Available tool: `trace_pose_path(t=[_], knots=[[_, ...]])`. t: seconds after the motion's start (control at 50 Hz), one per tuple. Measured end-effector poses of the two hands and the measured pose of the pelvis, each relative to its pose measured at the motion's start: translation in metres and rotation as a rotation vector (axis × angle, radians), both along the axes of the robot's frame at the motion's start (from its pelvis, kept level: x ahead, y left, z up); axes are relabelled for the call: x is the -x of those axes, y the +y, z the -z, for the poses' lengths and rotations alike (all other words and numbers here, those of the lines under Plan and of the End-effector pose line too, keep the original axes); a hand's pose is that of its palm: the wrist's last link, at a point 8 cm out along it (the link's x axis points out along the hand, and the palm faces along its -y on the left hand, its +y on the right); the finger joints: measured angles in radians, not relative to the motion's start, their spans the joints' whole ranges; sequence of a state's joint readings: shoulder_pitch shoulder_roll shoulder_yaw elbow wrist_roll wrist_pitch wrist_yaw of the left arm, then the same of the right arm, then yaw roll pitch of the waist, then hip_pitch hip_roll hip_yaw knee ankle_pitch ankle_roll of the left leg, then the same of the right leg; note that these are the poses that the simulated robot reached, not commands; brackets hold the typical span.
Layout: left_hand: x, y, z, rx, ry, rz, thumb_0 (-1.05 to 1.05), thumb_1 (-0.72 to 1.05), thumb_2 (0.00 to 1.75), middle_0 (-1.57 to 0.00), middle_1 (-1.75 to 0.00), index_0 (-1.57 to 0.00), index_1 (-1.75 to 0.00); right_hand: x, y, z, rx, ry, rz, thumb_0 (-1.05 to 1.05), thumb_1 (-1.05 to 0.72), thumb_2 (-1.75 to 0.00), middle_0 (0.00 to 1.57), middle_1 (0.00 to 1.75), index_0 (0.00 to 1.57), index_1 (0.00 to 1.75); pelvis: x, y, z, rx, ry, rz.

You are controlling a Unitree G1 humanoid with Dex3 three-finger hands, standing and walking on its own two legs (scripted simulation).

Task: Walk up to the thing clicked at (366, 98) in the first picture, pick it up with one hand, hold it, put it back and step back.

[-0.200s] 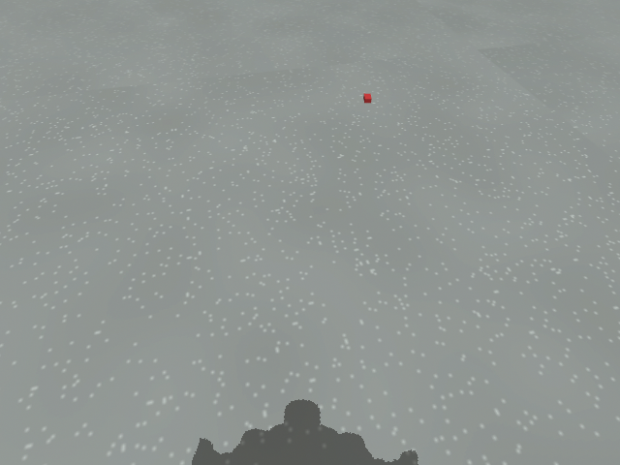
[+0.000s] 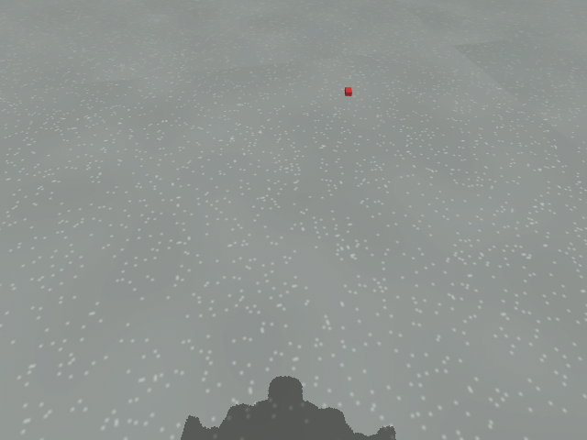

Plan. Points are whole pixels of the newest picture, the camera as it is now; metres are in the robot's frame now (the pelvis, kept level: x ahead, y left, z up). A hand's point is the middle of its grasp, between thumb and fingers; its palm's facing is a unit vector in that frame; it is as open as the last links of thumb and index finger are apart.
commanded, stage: stand
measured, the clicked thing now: (348, 91) +2.28 -0.29 -0.77
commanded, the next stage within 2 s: walk up in 0.92 s
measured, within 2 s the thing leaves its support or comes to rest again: neither
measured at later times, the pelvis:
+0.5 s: pelvis +0.00 +0.00 +0.00, yaw +0 degrees
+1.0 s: pelvis +0.00 +0.01 -0.01, yaw -4 degrees
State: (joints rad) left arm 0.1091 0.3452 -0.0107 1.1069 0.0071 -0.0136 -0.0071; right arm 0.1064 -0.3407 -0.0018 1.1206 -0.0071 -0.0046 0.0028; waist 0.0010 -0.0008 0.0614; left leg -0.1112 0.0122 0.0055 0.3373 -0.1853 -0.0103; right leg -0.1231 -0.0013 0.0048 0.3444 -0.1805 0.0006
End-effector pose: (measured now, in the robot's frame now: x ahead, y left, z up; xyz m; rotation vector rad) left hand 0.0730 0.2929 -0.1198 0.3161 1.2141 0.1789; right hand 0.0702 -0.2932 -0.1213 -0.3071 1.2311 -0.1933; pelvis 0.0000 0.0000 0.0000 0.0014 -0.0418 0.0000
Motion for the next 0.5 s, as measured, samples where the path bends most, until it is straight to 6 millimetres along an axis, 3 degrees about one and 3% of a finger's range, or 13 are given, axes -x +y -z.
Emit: trace_pose_path(t=[0.5], knots=[[-0.0037, 0.0033, -0.0005, -0.002, 0.003, -0.001, 0.0, 0.91, 0.9, -0.2, -0.3, -0.21, -0.3, -0.0029, 0.0012, -0.0008, 0.004, 0.007, 0.0, 0.01, -0.91, -0.9, 0.2, 0.3, 0.21, 0.3, -0.0047, 0.0019, -0.0006, 0.0, 0.003, -0.001]])
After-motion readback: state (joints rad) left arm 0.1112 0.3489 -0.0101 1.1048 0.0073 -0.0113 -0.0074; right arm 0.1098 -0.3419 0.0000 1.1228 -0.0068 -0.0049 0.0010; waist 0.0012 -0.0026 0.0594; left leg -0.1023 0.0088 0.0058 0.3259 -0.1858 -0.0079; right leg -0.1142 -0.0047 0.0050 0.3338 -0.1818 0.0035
